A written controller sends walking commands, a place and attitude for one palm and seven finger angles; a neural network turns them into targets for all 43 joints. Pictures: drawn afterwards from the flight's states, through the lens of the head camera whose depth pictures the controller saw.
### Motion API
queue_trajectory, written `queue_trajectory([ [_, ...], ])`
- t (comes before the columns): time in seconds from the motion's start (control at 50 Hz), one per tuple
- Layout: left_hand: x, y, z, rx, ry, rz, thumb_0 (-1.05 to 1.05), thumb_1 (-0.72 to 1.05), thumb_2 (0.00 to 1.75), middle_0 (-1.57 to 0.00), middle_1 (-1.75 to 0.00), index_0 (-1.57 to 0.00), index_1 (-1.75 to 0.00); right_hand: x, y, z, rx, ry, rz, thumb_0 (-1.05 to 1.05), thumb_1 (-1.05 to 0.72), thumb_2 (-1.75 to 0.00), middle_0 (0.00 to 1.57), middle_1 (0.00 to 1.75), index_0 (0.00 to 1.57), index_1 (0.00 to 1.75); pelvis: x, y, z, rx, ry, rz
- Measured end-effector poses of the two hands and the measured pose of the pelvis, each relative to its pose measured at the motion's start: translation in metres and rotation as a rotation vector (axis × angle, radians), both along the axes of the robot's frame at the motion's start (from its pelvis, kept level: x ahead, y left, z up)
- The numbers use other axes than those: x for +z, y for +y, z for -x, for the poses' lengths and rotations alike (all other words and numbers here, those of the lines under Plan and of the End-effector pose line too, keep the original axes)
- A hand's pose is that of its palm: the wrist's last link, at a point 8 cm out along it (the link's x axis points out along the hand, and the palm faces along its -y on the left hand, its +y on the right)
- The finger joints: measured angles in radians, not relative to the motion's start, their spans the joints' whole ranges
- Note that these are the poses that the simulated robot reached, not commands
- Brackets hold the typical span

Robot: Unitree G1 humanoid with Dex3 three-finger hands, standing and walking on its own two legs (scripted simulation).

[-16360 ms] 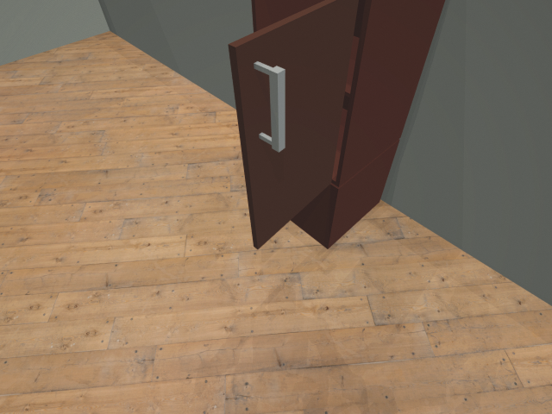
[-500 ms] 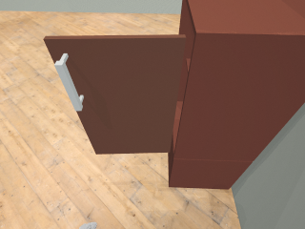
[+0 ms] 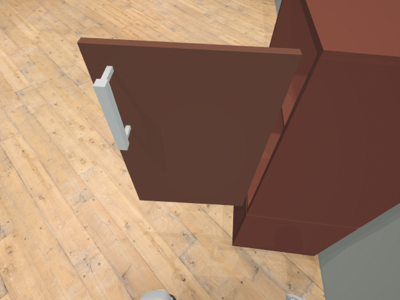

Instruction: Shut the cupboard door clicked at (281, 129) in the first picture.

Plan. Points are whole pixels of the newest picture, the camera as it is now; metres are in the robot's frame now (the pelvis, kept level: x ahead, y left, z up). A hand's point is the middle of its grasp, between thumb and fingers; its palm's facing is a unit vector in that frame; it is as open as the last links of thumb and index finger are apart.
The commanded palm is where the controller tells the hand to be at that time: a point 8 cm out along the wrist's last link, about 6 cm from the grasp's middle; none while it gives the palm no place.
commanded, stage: come to a stop and stand still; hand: left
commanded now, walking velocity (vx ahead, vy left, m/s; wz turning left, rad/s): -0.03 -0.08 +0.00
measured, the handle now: (116, 111) +0.42 +0.21 +0.13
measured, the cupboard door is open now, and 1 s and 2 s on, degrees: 94 94 94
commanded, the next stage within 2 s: look again from close up in 0.80 s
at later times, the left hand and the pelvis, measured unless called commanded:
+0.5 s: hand out of the picture -0.02 +0.17 -0.17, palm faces +0.06 -0.98 -0.17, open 7.3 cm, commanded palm none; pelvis -0.03 +0.00 +0.01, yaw +1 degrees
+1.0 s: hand out of the picture -0.06 +0.17 -0.17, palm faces +0.02 -0.99 -0.14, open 7.4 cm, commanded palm none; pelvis -0.03 +0.02 +0.01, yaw +0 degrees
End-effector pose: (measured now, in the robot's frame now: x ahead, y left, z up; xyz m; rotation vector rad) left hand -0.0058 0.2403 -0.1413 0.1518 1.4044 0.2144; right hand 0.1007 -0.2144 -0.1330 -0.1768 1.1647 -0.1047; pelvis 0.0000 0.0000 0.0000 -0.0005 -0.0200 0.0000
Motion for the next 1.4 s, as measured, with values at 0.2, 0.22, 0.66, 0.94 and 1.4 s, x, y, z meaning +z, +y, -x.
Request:
queue_trajectory([
  [0.2, 0.011, -0.023, 0.002, -0.024, -0.101, -0.017, 0.00, 0.91, 0.90, -0.20, -0.30, -0.19, -0.30, -0.010, -0.025, 0.037, -0.048, 0.045, -0.029, 0.00, -0.91, -0.90, 0.20, 0.30, 0.20, 0.30, 0.000, -0.015, 0.022, 0.008, 0.002, 0.003],
  [0.22, 0.011, -0.027, 0.002, -0.026, -0.107, -0.006, 0.00, 0.90, 0.90, -0.20, -0.30, -0.19, -0.30, -0.008, -0.027, 0.044, -0.052, 0.058, -0.025, 0.00, -0.91, -0.90, 0.20, 0.30, 0.20, 0.30, 0.002, -0.016, 0.022, 0.008, 0.004, 0.004],
  [0.66, 0.006, -0.020, 0.047, -0.009, 0.013, 0.072, 0.00, 0.91, 0.90, -0.20, -0.30, -0.19, -0.30, 0.000, 0.023, 0.167, -0.093, 0.305, -0.047, 0.00, -0.91, -0.90, 0.20, 0.30, 0.20, 0.30, 0.015, 0.008, 0.033, 0.003, 0.001, -0.001],
  [0.94, 0.001, -0.031, 0.059, -0.018, 0.054, 0.100, 0.00, 0.90, 0.90, -0.20, -0.30, -0.19, -0.30, -0.002, 0.029, 0.153, -0.095, 0.268, -0.040, 0.01, -0.91, -0.90, 0.20, 0.30, 0.20, 0.30, 0.011, 0.016, 0.030, -0.007, 0.011, 0.006],
  [1.4, 0.009, 0.003, -0.007, -0.063, -0.051, 0.018, 0.00, 0.91, 0.90, -0.20, -0.30, -0.19, -0.30, -0.006, 0.018, 0.110, -0.048, 0.194, -0.021, 0.01, -0.92, -0.90, 0.20, 0.30, 0.20, 0.30, 0.008, 0.021, 0.005, -0.002, 0.005, -0.005],
])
